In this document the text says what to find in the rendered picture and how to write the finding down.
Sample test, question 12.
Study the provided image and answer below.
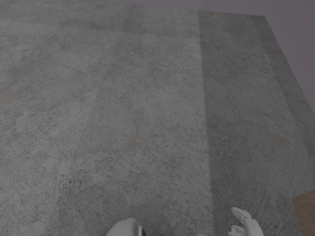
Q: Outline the right robot hand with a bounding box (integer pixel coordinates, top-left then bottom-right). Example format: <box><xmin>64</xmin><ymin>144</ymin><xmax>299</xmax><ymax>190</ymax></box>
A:
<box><xmin>228</xmin><ymin>206</ymin><xmax>265</xmax><ymax>236</ymax></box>

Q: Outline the cupboard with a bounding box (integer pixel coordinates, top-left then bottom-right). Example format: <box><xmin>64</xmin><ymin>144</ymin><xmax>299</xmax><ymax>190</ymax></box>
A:
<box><xmin>292</xmin><ymin>189</ymin><xmax>315</xmax><ymax>236</ymax></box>

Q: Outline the robot left thigh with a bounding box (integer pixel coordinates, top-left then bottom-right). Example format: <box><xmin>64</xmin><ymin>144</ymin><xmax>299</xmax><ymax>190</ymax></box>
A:
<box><xmin>106</xmin><ymin>219</ymin><xmax>143</xmax><ymax>236</ymax></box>

